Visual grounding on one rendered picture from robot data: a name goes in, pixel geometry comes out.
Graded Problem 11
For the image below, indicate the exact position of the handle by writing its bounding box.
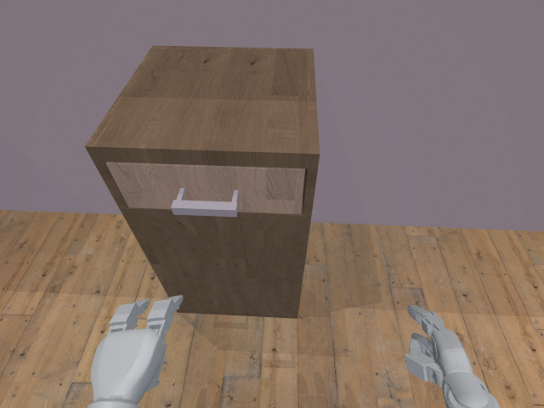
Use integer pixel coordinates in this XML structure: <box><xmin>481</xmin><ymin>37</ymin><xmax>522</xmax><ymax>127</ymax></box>
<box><xmin>171</xmin><ymin>188</ymin><xmax>239</xmax><ymax>217</ymax></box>

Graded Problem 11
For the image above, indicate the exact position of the robot right hand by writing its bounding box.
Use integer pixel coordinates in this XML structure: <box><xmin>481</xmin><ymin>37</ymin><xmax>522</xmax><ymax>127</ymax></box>
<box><xmin>405</xmin><ymin>305</ymin><xmax>474</xmax><ymax>388</ymax></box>

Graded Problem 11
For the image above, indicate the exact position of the drawer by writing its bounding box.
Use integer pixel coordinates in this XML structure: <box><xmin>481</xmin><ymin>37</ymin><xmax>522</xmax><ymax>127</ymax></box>
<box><xmin>106</xmin><ymin>162</ymin><xmax>305</xmax><ymax>214</ymax></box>

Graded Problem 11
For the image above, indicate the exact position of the robot left hand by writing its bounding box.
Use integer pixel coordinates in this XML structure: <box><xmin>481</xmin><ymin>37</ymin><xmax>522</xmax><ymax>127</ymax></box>
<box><xmin>91</xmin><ymin>295</ymin><xmax>183</xmax><ymax>405</ymax></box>

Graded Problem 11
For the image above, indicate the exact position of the cabinet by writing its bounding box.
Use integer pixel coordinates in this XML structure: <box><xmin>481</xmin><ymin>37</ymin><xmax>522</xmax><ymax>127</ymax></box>
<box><xmin>85</xmin><ymin>46</ymin><xmax>320</xmax><ymax>319</ymax></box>

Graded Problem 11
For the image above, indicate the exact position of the robot right forearm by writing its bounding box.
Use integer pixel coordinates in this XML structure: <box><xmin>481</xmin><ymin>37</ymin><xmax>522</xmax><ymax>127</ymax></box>
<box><xmin>442</xmin><ymin>371</ymin><xmax>500</xmax><ymax>408</ymax></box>

